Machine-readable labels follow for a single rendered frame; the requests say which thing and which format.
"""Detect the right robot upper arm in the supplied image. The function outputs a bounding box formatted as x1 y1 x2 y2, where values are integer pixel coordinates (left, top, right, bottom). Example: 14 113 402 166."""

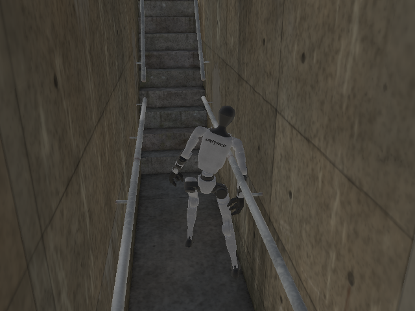
231 137 247 175

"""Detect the robot left hand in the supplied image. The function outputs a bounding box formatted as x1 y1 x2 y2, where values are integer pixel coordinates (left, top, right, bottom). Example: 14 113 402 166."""
169 171 184 187

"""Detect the left robot upper arm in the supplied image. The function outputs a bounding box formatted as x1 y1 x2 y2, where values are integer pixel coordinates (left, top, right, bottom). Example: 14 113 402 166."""
181 126 208 159

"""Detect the robot right hand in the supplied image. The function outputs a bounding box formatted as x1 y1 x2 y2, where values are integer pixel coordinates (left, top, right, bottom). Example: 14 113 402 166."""
227 196 244 216

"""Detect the right robot thigh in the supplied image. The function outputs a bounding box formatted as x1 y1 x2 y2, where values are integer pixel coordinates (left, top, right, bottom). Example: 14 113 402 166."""
215 182 233 236

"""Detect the left robot forearm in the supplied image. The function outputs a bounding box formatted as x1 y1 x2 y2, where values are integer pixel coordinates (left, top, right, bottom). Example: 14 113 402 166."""
172 148 187 174

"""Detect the robot head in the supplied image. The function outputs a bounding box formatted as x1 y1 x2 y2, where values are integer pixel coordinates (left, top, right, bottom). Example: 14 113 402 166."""
209 106 235 137

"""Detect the right robot forearm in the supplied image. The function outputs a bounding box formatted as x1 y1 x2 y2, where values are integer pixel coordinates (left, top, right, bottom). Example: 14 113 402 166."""
236 169 248 198

